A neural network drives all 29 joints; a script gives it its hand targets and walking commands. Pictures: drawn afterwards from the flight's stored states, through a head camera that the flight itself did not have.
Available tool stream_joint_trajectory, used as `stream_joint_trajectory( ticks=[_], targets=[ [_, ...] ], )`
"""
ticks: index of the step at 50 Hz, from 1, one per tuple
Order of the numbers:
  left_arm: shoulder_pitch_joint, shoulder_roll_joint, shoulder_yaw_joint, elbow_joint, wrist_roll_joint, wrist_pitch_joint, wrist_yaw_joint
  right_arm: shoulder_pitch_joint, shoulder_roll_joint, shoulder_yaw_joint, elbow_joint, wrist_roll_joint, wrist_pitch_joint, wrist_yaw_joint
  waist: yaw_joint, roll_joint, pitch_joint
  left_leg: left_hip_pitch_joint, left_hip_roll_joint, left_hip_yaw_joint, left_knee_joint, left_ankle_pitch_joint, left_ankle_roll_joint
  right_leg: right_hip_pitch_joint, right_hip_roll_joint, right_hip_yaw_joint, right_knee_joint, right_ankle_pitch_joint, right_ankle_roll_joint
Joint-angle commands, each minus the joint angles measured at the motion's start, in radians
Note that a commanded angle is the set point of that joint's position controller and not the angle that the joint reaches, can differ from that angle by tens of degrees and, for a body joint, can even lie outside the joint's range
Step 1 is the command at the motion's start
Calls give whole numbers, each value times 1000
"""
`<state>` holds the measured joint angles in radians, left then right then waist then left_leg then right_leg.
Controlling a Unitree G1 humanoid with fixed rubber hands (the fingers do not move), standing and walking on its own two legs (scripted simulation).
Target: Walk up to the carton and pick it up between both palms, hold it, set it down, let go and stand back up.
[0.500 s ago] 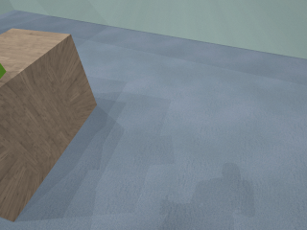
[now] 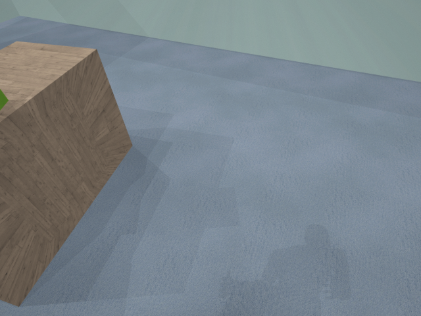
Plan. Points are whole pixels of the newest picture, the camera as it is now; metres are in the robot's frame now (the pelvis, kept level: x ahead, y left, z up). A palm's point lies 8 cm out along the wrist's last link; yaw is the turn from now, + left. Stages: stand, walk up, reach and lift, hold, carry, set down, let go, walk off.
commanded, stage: stand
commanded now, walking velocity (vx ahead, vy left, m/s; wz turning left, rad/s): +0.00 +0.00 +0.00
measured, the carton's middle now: out of the picture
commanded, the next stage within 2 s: walk up in 1.54 s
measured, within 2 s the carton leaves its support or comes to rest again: neither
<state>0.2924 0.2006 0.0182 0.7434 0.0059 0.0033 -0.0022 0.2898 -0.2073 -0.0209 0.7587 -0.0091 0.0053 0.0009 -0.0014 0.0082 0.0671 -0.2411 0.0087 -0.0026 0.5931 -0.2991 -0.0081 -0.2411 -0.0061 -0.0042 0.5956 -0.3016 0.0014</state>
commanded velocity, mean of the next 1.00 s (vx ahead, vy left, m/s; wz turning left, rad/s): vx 0.00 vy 0.00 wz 0.00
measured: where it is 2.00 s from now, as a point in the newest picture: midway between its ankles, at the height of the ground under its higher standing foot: outside the picture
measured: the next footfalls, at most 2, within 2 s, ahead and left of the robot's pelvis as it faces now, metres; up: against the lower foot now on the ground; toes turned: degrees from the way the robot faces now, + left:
left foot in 2.00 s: +0.09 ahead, +0.23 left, +0.00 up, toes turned +28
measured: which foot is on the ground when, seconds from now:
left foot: down 0.00-1.00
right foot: down 0.00-1.00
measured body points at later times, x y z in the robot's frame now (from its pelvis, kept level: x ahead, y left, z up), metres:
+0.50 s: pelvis +0.00 +0.00 +0.00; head +0.00 +0.00 +0.45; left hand +0.07 +0.24 -0.13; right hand +0.06 -0.24 -0.13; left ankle +0.02 +0.13 -0.73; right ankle +0.01 -0.12 -0.73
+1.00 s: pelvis +0.00 +0.00 +0.01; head +0.00 +0.00 +0.46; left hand +0.04 +0.25 -0.14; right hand +0.04 -0.24 -0.14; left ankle +0.02 +0.13 -0.73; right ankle +0.01 -0.12 -0.73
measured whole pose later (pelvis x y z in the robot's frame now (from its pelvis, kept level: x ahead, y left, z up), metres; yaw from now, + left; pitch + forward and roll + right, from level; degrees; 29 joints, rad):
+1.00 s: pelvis +0.00 +0.00 +0.01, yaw +0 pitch -3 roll +0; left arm 0.32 0.20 0.01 0.90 0.00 0.00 0.02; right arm 0.31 -0.20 -0.01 0.91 0.00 0.00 -0.02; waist 0.00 0.01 0.05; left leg -0.21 0.01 -0.01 0.52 -0.26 -0.01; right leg -0.21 -0.01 0.00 0.52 -0.26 0.01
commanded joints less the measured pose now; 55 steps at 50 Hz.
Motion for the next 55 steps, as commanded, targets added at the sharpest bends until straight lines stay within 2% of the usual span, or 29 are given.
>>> stream_joint_trajectory(
  ticks=[1, 6, 7, 8, 12, 40, 42, 55],
  targets=[
    [1, 159, 43, -99, -1, -31, 8, 1, -150, -41, -106, 1, -33, -8, 1, -11, -44, -6, 78, -87, -138, 100, 39, -15, -78, 92, -148, 81, -34],
    [5, 162, 42, -89, -1, -31, 9, 5, -150, -40, -94, 1, -32, -9, 0, -6, -34, -6, 76, -84, -142, 93, 37, -23, -80, 96, -158, 70, -35],
    [4, 163, 42, -87, -2, -31, 9, 6, -149, -39, -91, 1, -32, -9, 0, -10, -35, -5, 76, -85, -143, 93, 37, -22, -79, 95, -159, 68, -35],
    [4, 158, 39, -84, -3, -32, 11, 15, -144, -35, -80, 3, -33, -10, -2, -40, -40, 2, 72, -91, -142, 110, 33, -26, -81, 103, -165, 96, -34],
    [15, 159, 37, -69, -3, -32, 14, 17, -148, -33, -63, 2, -34, -12, 0, -14, -43, 8, 73, -90, -150, 117, 30, -16, -82, 102, -165, 109, -33],
    [54, 152, 30, 63, -4, -28, 26, 50, -145, -27, 60, 6, -31, -25, 2, -7, -4, -5, 77, -98, -206, 78, 27, -6, -80, 100, -212, 75, -22],
    [51, 157, 30, 67, -5, -29, 26, 44, -149, -26, 58, 6, -31, -25, 2, 8, -7, -3, 81, -95, -207, 84, 32, 3, -78, 88, -205, 72, -21],
    [59, 151, 26, 109, -6, -27, 30, 52, -146, -21, 93, 8, -28, -29, -1, -6, 4, -5, 80, -96, -213, 84, 29, 6, -84, 84, -216, 68, -19]
  ],
)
